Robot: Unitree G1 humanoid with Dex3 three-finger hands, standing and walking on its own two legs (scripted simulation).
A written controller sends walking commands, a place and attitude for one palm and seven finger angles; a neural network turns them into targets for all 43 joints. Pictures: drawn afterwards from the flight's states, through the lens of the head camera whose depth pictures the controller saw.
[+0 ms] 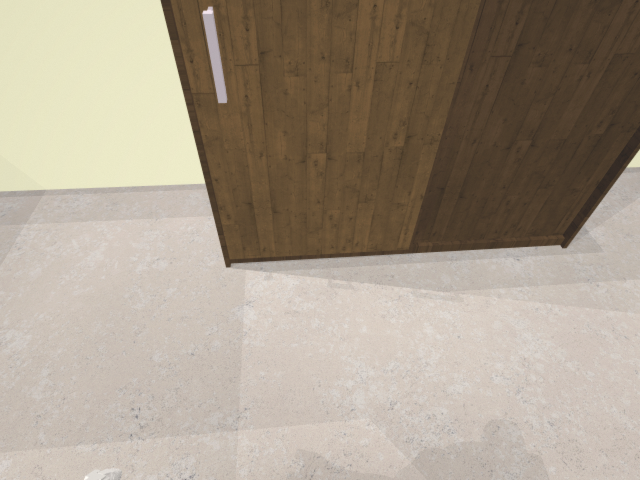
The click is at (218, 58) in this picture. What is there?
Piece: wardrobe's sliding door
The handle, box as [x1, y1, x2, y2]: [202, 7, 226, 102]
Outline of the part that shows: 208,7 207,10 203,11 202,14 218,102 226,102 226,94 213,18 212,7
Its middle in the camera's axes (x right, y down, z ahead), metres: -0.26 -0.44 +0.94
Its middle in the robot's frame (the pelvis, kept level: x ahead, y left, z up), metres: +1.00 +0.31 +0.08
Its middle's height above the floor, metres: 0.85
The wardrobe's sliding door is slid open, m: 0.00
